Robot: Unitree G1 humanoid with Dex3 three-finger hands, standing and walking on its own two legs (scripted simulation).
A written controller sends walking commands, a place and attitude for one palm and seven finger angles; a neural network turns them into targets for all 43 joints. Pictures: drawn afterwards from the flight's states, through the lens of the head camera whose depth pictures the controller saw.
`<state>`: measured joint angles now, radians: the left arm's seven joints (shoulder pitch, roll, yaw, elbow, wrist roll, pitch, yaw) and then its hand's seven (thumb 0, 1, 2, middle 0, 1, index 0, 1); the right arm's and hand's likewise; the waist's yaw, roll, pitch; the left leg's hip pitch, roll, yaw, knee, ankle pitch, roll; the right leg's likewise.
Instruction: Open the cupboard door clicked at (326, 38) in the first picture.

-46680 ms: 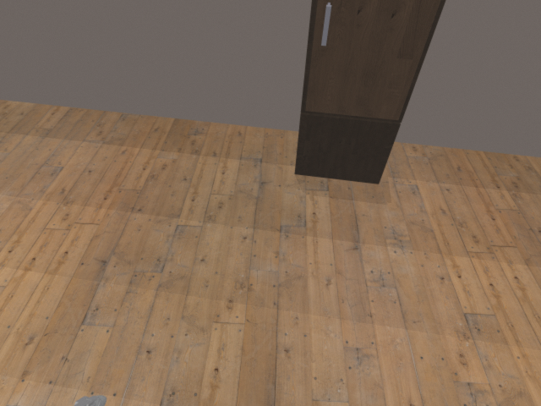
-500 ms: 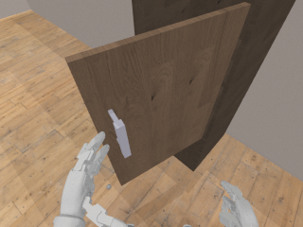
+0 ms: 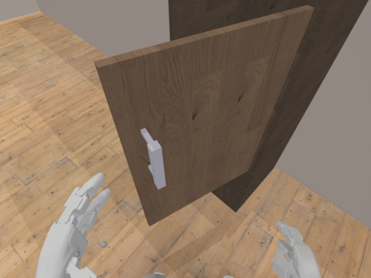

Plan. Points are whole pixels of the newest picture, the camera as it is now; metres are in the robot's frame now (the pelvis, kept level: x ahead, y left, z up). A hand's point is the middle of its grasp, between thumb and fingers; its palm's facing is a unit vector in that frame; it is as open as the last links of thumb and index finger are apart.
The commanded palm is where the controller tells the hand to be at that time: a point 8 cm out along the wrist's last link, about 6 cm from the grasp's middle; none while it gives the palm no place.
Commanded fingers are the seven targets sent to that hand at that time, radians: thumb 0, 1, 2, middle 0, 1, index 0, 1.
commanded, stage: draw the hand back to the body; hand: left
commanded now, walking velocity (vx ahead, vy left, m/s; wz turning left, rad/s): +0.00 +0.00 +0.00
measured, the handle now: (153, 160) +0.32 +0.09 +0.11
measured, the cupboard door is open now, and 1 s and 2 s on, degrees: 75 75 75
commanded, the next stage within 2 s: step back with the hand held close in 1.66 s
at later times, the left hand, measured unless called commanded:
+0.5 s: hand (81, 229) +0.18 +0.18 +0.13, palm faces -0.01 -1.00 -0.09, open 16.3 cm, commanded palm +0.15 +0.24 +0.15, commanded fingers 0.00 -0.43 0.33 -0.15 -0.30 -0.15 -0.30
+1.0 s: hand (32, 191) +0.21 +0.24 +0.18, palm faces +0.33 -0.86 -0.39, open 12.5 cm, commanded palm +0.16 +0.29 +0.21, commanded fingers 0.00 0.44 0.70 -0.18 -0.30 -0.18 -0.30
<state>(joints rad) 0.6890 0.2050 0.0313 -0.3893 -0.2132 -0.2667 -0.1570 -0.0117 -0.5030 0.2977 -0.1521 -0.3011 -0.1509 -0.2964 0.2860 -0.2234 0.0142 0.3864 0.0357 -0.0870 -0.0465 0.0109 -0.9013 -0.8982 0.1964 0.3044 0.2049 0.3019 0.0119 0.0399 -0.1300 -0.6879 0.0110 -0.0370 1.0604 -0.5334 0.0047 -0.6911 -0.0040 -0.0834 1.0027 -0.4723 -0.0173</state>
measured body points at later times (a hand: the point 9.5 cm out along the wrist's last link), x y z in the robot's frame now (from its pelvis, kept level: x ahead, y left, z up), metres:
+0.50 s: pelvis +0.00 +0.01 +0.02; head +0.00 +0.01 +0.47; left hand +0.17 +0.23 +0.14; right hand +0.18 -0.21 -0.04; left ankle +0.00 +0.11 -0.67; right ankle +0.02 -0.11 -0.67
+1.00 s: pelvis +0.03 +0.01 +0.06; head +0.01 +0.00 +0.51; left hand +0.18 +0.28 +0.20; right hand +0.20 -0.21 -0.02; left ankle +0.00 +0.11 -0.67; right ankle +0.02 -0.11 -0.67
